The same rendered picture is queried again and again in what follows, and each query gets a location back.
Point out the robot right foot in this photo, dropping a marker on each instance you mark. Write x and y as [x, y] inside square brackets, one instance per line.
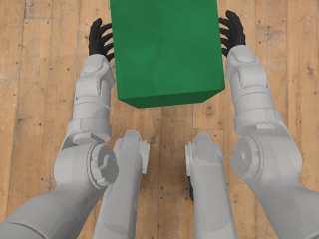
[191, 189]

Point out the left robot upper arm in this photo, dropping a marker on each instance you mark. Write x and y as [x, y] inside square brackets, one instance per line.
[82, 174]

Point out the robot left thigh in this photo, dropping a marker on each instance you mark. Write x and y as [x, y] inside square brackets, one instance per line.
[117, 218]

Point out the right robot upper arm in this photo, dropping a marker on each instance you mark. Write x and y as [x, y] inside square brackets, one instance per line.
[270, 166]

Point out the robot left forearm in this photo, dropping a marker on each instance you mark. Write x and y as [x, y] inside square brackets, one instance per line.
[92, 104]

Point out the right robot hand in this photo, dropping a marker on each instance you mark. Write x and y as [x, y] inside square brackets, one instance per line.
[234, 33]

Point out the robot right forearm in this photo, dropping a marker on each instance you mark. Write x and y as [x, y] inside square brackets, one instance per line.
[254, 107]

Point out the carton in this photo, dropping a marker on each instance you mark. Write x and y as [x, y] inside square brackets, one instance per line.
[166, 52]

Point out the left robot hand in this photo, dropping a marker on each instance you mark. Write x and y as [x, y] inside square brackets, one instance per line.
[97, 42]

